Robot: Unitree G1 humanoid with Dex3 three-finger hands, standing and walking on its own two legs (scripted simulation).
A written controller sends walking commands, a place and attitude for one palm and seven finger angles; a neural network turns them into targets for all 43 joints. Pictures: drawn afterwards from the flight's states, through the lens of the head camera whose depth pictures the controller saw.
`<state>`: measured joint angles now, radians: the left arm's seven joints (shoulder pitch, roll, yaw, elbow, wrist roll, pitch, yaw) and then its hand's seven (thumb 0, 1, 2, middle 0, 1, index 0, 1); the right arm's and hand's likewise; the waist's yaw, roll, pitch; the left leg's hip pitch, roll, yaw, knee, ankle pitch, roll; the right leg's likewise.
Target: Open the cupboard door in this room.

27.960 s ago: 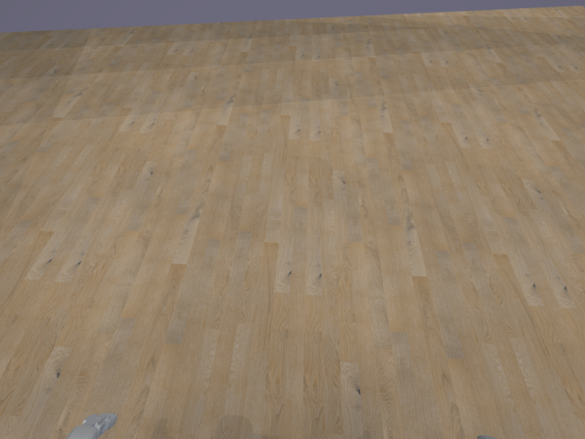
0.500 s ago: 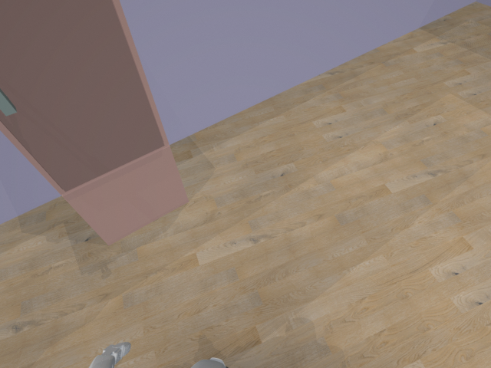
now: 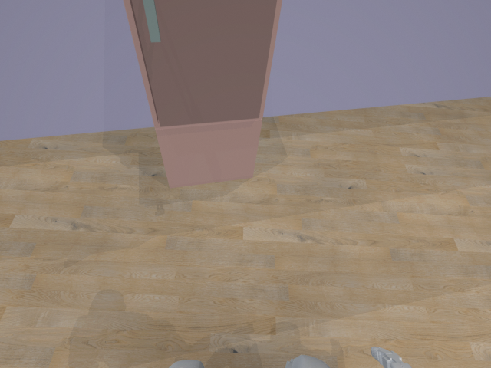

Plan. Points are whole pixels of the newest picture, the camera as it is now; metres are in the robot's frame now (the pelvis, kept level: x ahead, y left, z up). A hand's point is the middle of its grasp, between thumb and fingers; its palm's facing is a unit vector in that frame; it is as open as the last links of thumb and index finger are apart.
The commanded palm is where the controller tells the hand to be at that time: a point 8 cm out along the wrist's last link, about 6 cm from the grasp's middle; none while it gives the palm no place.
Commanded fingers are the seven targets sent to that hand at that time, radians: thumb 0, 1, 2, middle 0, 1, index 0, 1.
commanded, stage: turn to face it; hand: left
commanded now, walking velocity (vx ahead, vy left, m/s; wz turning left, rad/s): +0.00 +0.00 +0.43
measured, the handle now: (150, 7) +0.84 +0.31 +0.10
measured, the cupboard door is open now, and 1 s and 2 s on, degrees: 0 0 0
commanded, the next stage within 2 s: take the last steps up to it in 0.40 s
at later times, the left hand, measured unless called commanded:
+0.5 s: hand out of the picture +0.06 +0.17 -0.14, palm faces +0.19 -0.95 -0.26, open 7.4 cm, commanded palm none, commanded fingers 0.00 0.90 0.90 -0.20 -0.30 -0.20 -0.30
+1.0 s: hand out of the picture -0.06 +0.18 -0.17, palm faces +0.30 -0.95 -0.13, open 7.4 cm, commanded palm none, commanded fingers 0.00 0.90 0.90 -0.20 -0.30 -0.20 -0.30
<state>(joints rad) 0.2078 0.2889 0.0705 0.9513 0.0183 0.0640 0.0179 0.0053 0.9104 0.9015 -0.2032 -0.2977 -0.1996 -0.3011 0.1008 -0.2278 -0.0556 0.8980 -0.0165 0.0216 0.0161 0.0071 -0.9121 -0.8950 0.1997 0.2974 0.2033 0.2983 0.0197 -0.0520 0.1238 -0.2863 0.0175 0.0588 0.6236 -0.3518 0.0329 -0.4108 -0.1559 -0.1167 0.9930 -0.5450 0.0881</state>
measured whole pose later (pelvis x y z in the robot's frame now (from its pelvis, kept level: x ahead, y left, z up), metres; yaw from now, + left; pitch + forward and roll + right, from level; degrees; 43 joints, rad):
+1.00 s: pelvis +0.04 +0.02 +0.02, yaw +14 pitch -1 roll -1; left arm 0.36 0.20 0.05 1.15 0.03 0.02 -0.03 0.01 0.92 0.90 -0.20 -0.30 -0.20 -0.30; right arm 0.30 -0.14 -0.04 1.06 -0.03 -0.05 -0.02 0.00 -0.94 -0.89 0.20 0.30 0.21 0.30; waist 0.01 -0.04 0.03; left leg -0.06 0.04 0.13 0.38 -0.30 0.02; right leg -0.46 -0.09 -0.08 1.03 -0.31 0.03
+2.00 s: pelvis +0.36 +0.03 +0.02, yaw +14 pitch +0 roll +0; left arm 0.25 0.16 0.03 1.12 0.02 0.01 0.02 0.00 0.91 0.90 -0.20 -0.30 -0.20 -0.30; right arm 0.15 -0.15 -0.04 1.06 -0.01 -0.03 -0.05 -0.02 -0.96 -0.89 0.20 0.30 0.21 0.30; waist 0.02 -0.04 0.09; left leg -0.19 0.02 0.14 0.42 -0.22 0.04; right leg -0.38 -0.08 -0.04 0.84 -0.38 0.04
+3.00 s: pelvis +0.33 +0.02 +0.01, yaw +15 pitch +0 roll +1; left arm 0.27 0.15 0.01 1.15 0.01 0.00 0.02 0.00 0.91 0.90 -0.20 -0.30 -0.20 -0.30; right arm 0.27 -0.14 -0.02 1.13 0.00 -0.01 -0.04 0.01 -0.93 -0.89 0.20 0.30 0.21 0.30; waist 0.01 0.00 0.05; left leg -0.13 -0.02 0.05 0.43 -0.28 0.02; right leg -0.20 -0.05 -0.05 0.47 -0.26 0.01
